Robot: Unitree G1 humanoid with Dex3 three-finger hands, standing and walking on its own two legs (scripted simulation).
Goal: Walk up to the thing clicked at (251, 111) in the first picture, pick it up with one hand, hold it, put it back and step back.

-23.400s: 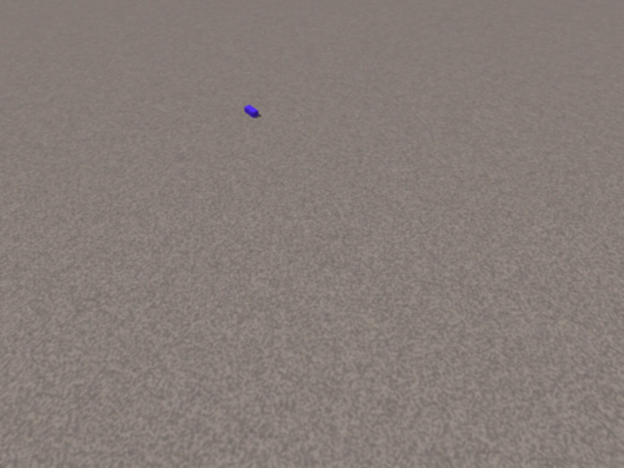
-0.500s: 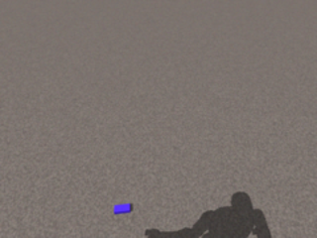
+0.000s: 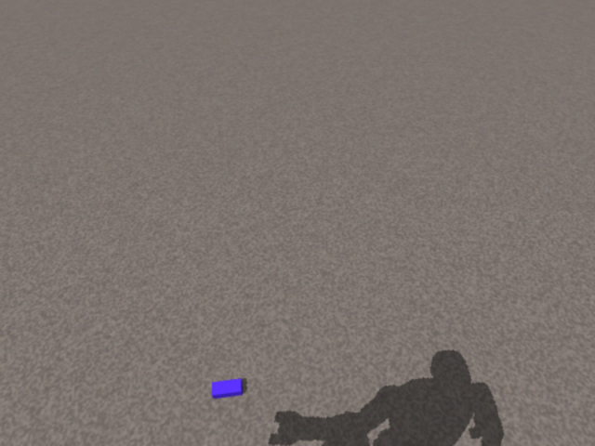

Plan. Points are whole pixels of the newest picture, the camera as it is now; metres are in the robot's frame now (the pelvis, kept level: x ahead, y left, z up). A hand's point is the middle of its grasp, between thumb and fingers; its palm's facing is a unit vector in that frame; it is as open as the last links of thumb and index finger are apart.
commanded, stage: stand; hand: left
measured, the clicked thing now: (227, 388) +0.48 +0.24 -0.77
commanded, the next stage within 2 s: walk up in 0.64 s
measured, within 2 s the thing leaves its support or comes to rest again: neither
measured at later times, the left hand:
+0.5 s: hand out of the picture +0.05 +0.25 -0.16, palm faces -0.03 -0.94 -0.34, open 7.4 cm
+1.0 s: hand out of the picture +0.07 +0.30 -0.18, palm faces -0.04 -0.92 -0.38, open 7.4 cm
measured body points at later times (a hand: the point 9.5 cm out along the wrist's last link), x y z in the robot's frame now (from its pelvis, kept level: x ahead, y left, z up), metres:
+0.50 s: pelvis -0.01 +0.00 +0.00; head +0.00 +0.00 +0.45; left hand +0.06 +0.30 -0.13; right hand +0.06 -0.30 -0.14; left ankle -0.02 +0.12 -0.75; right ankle +0.01 -0.12 -0.75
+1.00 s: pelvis -0.08 +0.03 -0.03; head -0.02 +0.05 +0.41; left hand +0.07 +0.34 -0.16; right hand +0.02 -0.30 -0.14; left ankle -0.09 +0.14 -0.75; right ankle +0.01 -0.12 -0.75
